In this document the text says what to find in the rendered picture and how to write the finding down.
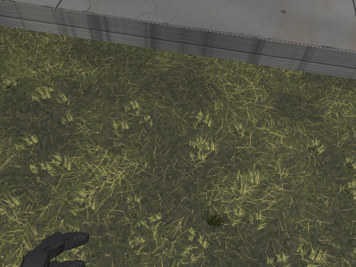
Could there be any robot left hand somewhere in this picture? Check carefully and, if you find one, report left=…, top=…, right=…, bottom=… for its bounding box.
left=20, top=231, right=90, bottom=267

